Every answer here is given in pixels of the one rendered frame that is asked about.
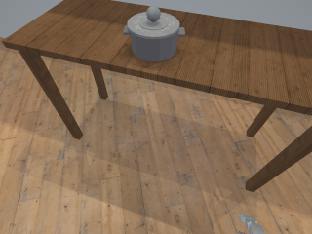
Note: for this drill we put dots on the lid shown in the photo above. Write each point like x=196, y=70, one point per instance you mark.
x=166, y=26

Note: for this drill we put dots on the robot right hand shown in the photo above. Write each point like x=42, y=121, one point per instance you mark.
x=251, y=224

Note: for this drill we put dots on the table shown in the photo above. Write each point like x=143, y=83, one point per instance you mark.
x=256, y=62

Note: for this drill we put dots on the pot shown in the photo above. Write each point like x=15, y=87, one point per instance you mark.
x=154, y=49

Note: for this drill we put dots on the knob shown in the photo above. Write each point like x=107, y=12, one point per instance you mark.
x=153, y=13

